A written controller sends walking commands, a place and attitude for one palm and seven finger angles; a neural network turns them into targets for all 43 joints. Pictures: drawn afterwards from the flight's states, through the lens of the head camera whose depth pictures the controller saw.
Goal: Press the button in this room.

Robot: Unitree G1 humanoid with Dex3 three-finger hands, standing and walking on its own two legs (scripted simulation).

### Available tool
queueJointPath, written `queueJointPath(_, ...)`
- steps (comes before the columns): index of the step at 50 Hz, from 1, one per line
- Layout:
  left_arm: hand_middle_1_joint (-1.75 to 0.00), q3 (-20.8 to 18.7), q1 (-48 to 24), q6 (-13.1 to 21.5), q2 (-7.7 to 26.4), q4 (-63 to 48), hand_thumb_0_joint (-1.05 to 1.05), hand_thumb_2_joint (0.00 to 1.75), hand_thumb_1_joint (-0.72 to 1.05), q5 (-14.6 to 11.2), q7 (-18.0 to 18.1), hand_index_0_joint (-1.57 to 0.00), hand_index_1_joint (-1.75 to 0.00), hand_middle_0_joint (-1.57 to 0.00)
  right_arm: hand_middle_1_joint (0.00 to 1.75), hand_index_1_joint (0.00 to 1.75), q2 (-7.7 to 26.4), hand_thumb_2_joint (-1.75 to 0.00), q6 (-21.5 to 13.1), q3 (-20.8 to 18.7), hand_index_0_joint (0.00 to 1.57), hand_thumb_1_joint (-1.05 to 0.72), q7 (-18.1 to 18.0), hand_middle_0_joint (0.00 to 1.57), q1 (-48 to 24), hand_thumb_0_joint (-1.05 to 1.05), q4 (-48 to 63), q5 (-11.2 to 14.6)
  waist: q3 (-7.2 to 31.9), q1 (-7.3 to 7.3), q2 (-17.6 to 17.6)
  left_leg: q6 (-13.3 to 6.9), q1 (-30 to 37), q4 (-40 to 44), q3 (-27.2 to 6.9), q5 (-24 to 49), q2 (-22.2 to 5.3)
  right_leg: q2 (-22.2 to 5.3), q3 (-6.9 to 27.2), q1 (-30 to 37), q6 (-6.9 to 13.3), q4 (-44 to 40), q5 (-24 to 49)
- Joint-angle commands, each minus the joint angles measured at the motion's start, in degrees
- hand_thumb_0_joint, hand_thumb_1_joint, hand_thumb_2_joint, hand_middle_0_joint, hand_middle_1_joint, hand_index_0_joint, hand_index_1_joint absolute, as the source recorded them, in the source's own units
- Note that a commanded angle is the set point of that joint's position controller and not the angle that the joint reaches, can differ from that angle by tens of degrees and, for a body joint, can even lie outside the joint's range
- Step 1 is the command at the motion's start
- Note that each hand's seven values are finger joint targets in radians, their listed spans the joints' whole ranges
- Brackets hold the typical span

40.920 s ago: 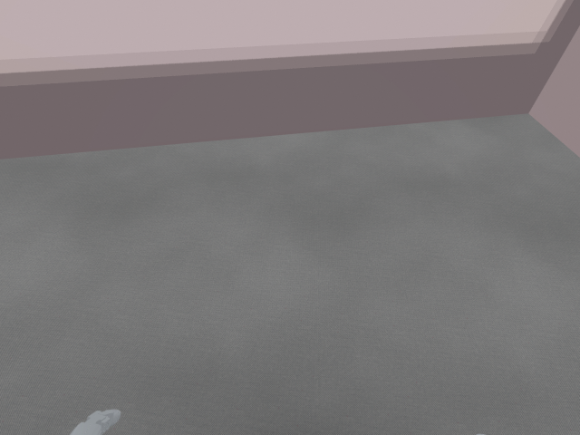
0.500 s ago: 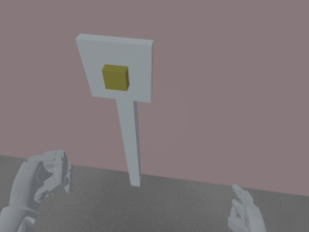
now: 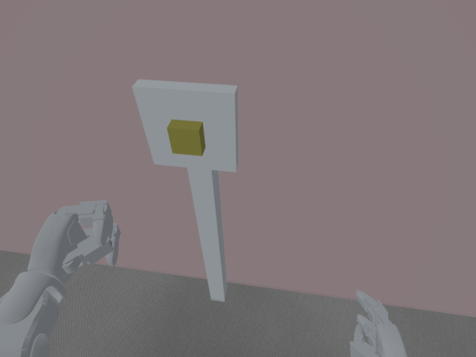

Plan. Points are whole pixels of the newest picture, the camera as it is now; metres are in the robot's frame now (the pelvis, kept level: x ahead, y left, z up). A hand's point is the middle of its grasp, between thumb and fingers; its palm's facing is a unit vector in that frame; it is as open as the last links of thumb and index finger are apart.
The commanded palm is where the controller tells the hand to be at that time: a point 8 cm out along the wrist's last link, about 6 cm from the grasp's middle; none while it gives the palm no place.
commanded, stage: raise the hand and make a fist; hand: left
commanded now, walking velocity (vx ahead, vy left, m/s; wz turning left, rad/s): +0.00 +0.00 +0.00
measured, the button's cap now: (187, 136) +0.48 +0.15 +0.14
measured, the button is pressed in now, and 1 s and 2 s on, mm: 0 0 0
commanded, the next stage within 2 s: aim a knuckle at the button in 0.32 s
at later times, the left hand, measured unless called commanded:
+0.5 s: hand (118, 246) +0.23 +0.20 +0.13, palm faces +0.01 -1.00 -0.07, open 3.1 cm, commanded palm +0.21 +0.24 +0.13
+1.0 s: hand (160, 215) +0.30 +0.16 +0.12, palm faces -0.03 -1.00 -0.05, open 3.1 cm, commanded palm +0.28 +0.21 +0.12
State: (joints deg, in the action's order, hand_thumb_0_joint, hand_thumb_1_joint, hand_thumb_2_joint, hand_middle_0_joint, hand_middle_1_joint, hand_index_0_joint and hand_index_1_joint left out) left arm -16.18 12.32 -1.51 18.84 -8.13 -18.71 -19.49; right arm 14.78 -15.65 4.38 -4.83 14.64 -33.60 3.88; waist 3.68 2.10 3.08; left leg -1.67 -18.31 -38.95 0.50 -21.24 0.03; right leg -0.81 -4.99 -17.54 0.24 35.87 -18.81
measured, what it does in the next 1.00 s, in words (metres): stands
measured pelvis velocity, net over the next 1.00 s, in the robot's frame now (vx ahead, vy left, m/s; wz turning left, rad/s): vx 0.00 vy -0.02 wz -0.02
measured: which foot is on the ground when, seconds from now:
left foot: down 0.00-1.00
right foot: down 0.00-1.00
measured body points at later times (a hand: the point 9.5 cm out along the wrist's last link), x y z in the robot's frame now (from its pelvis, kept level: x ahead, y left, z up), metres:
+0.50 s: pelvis +0.00 -0.02 +0.00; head -0.02 -0.03 +0.45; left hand +0.22 +0.25 +0.14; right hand +0.18 -0.24 -0.06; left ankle -0.01 +0.10 -0.72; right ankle +0.00 -0.12 -0.72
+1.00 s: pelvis +0.00 -0.02 +0.00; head +0.00 -0.04 +0.45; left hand +0.30 +0.21 +0.12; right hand +0.16 -0.26 -0.08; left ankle -0.01 +0.10 -0.72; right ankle +0.00 -0.12 -0.72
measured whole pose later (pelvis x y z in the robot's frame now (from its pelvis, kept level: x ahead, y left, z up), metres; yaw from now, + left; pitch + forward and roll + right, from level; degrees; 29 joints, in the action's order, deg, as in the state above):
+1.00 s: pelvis +0.00 -0.02 +0.00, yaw -1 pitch +1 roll +0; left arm -11.6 -1.2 2.8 14.7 6.7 -14.2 -14.2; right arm 14.9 -14.0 2.7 -4.6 14.5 -36.3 3.2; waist 2.0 0.7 2.4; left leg -0.2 -17.0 -34.9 1.3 -19.1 -0.6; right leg -0.1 -4.1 -18.1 1.7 34.8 -18.1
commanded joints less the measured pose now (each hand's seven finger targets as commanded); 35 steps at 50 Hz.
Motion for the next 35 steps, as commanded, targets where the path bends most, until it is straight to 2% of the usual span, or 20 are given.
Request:
queueJointPath(1,-1.50,-6.2,-7.0,2.1,9.4,-11.2,0.00,0.90,0.90,-1.7,0.3,-1.30,-1.50,-1.30,0.30,0.30,6.5,-0.90,-3.3,-3.3,0.20,-0.90,-0.4,0.20,-7.0,0.00,10.0,-0.2,5.9,0.70,-2.5,0.4,2.5,8.0,-2.6,14.0,-0.2,1.0,0.9,3.2,0.7,-5.6,11.5)
queueJointPath(6,-1.50,-5.3,-9.6,5.2,8.8,-14.7,0.00,0.90,0.90,-1.1,1.7,-1.30,-1.50,-1.30,0.30,0.30,6.0,-0.90,-3.9,-3.3,0.20,-0.90,-0.3,0.20,-6.9,0.00,9.6,-0.5,6.2,0.29,1.9,0.5,4.5,8.2,-2.0,13.9,-0.1,1.0,1.4,2.9,0.8,-6.2,11.2)
queueJointPath(8,-1.50,-3.9,-9.1,5.8,7.8,-13.4,0.00,0.90,0.90,-0.3,2.0,-1.30,-1.50,-1.30,0.30,0.30,6.0,-0.90,-4.0,-3.3,0.20,-0.90,-0.3,0.20,-6.4,0.00,9.1,-0.4,4.4,-0.20,1.0,0.5,4.2,8.7,-2.3,12.5,-0.2,1.2,1.1,2.0,0.7,-6.5,9.9)
queueJointPath(9,-1.50,-4.4,-8.7,5.7,8.4,-12.3,0.00,0.90,0.90,-0.3,1.9,-1.30,-1.50,-1.30,0.30,0.30,6.3,-0.90,-4.0,-3.4,0.20,-0.90,-0.3,0.20,-6.4,0.00,8.8,-0.6,3.8,-0.12,-0.6,0.3,3.4,8.5,-2.1,12.2,-0.2,1.2,1.7,2.3,0.7,-7.1,9.8)
queueJointPath(12,-1.50,-4.3,-8.9,5.5,8.7,-12.0,0.00,0.90,0.90,0.0,1.5,-1.30,-1.50,-1.30,0.30,0.30,6.3,-0.90,-4.1,-3.6,0.20,-0.90,-0.6,0.20,-6.6,0.00,8.7,-0.4,4.1,-0.16,0.7,0.1,3.8,8.6,-1.7,11.7,0.1,0.8,2.1,2.6,0.6,-7.5,9.6)
queueJointPath(15,-1.50,-4.9,-8.7,5.3,9.1,-11.3,0.00,0.90,0.90,-0.5,0.9,-1.30,-1.50,-1.30,0.30,0.30,6.4,-0.90,-4.1,-3.6,0.20,-0.90,-0.7,0.20,-7.1,0.00,8.6,-0.4,4.4,-0.07,-1.8,0.0,3.3,8.5,-1.7,12.2,0.1,0.7,2.3,3.6,0.4,-7.8,10.2)
queueJointPath(17,-1.50,-5.3,-9.3,5.7,9.2,-12.6,0.00,0.90,0.90,-0.7,0.8,-1.30,-1.50,-1.30,0.30,0.30,6.2,-0.90,-4.2,-3.6,0.20,-0.90,-0.8,0.20,-7.3,0.00,8.7,-0.4,6.0,0.12,0.9,0.1,4.5,8.4,-1.4,13.2,0.2,0.6,2.3,4.1,0.4,-7.5,11.5)
queueJointPath(18,-1.50,-5.5,-9.1,5.7,9.1,-12.0,0.00,0.90,0.90,-0.8,0.9,-1.30,-1.50,-1.30,0.30,0.30,6.1,-0.90,-4.3,-3.5,0.20,-0.90,-0.8,0.20,-7.3,0.00,8.6,-0.5,5.9,0.25,0.8,0.2,4.4,8.4,-1.5,13.3,0.2,0.6,2.1,4.1,0.5,-7.4,11.7)
queueJointPath(19,-1.50,-5.5,-8.8,5.9,9.1,-11.6,0.00,0.90,0.90,-1.1,0.9,-1.30,-1.50,-1.30,0.30,0.30,6.2,-0.90,-4.3,-3.5,0.20,-0.90,-0.8,0.20,-7.3,0.00,8.5,-0.5,5.1,0.16,-1.4,0.0,3.9,8.2,-1.5,13.5,0.2,0.8,2.4,4.3,0.4,-7.7,11.8)
queueJointPath(21,-1.50,-5.1,-8.7,6.2,8.3,-11.0,0.00,0.90,0.90,-1.3,0.9,-1.30,-1.50,-1.30,0.30,0.30,6.1,-0.90,-4.5,-3.5,0.20,-0.90,-0.7,0.20,-7.3,0.00,8.3,-0.5,5.0,0.08,-0.8,0.1,4.0,8.4,-1.4,13.2,0.2,0.7,2.3,4.0,0.3,-7.7,11.9)
queueJointPath(23,-1.50,-2.8,-11.6,6.5,6.5,-10.5,0.00,0.90,0.90,-0.9,1.0,-1.30,-1.50,-1.30,0.30,0.30,6.2,-0.90,-4.6,-3.6,0.20,-0.90,-0.9,0.20,-7.1,0.00,7.8,-0.3,4.1,-0.57,0.1,0.1,4.6,8.5,-1.5,12.7,0.2,0.8,2.0,2.7,0.3,-7.6,11.4)
queueJointPath(24,-1.50,-1.5,-13.1,6.3,5.6,-9.2,0.00,0.90,0.90,-1.0,0.9,-1.30,-1.50,-1.30,0.30,0.30,6.3,-0.90,-4.6,-3.5,0.20,-0.90,-0.9,0.20,-7.0,0.00,7.5,-0.4,2.9,-1.25,-3.1,-0.1,3.7,8.3,-1.6,11.8,0.1,0.9,2.4,2.1,0.1,-8.1,10.4)
queueJointPath(27,-1.50,-1.7,-17.6,5.9,7.4,-5.3,0.00,0.90,0.90,0.2,1.4,-1.30,-1.50,-1.30,0.30,0.30,6.8,-0.90,-4.2,-3.8,0.20,-0.90,-1.5,0.20,-6.6,0.00,6.6,-0.2,1.5,-1.71,-2.9,-0.2,2.6,8.6,-1.7,8.7,0.2,0.6,3.0,0.7,-0.1,-8.8,5.9)
queueJointPath(28,-1.50,0.1,-19.3,6.2,6.0,-6.1,0.00,0.90,0.90,0.7,1.5,-1.30,-1.50,-1.30,0.30,0.30,6.5,-0.90,-4.3,-3.7,0.20,-0.90,-1.5,0.20,-6.9,0.00,6.8,-0.2,1.9,-1.91,-1.5,-0.2,3.5,8.9,-1.8,8.6,0.3,0.5,2.7,0.3,0.0,-8.6,5.7)
queueJointPath(29,-1.50,-0.5,-19.8,6.3,6.7,-5.8,0.00,0.90,0.90,0.9,1.9,-1.30,-1.50,-1.30,0.30,0.30,6.5,-0.90,-4.3,-3.8,0.20,-0.90,-1.5,0.20,-6.9,0.00,6.9,-0.3,2.5,-1.65,-2.6,-0.3,3.3,8.6,-1.6,9.0,0.2,0.5,3.2,0.9,0.0,-8.7,6.0)
queueJointPath(31,-1.50,-0.5,-21.0,6.8,6.9,-6.8,0.00,0.90,0.90,1.6,2.6,-1.30,-1.50,-1.30,0.30,0.30,6.1,-0.90,-4.2,-3.8,0.20,-0.90,-1.4,0.20,-7.1,0.00,7.2,-0.3,5.8,-1.15,0.5,-0.1,4.7,8.8,-1.5,10.4,0.4,0.2,3.1,2.2,0.3,-7.9,7.7)
queueJointPath(32,-1.50,-1.2,-21.0,7.1,7.5,-7.0,0.00,0.90,0.90,1.7,3.1,-1.30,-1.50,-1.30,0.30,0.30,6.1,-0.90,-4.2,-3.7,0.20,-0.90,-1.3,0.20,-6.9,0.00,7.2,-0.5,7.7,-0.69,0.8,0.0,5.3,8.7,-1.6,12.0,0.4,0.1,2.9,3.4,0.4,-7.2,9.8)
queueJointPath(33,-1.50,-2.6,-20.3,7.4,8.4,-5.9,0.00,0.90,0.90,1.8,3.5,-1.30,-1.50,-1.30,0.30,0.30,6.1,-0.90,-4.0,-3.8,0.20,-0.90,-1.2,0.20,-6.8,0.00,7.2,-0.6,8.5,-0.43,0.1,0.1,5.1,8.6,-1.3,13.0,0.3,0.1,2.7,4.1,0.4,-6.9,11.1)
queueJointPath(34,-1.50,-3.2,-20.4,7.6,9.1,-4.4,0.00,0.90,0.90,1.8,3.8,-1.30,-1.50,-1.30,0.30,0.30,6.2,-0.90,-3.7,-3.7,0.20,-0.90,-1.1,0.20,-6.4,0.00,6.8,-0.8,8.4,-0.46,-3.2,0.0,4.2,8.4,-1.4,13.8,0.2,0.4,2.9,4.9,0.3,-6.8,12.0)
queueJointPath(35,-1.50,-2.7,-20.4,7.8,8.1,-4.0,0.00,0.90,0.90,1.7,3.8,-1.30,-1.50,-1.30,0.30,0.30,6.0,-0.90,-3.5,-3.8,0.20,-0.90,-0.9,0.20,-6.8,0.00,7.1,-0.7,8.8,-0.27,-1.9,0.0,4.1,8.4,-0.9,13.8,0.3,0.2,3.1,5.0,0.2,-6.8,12.4)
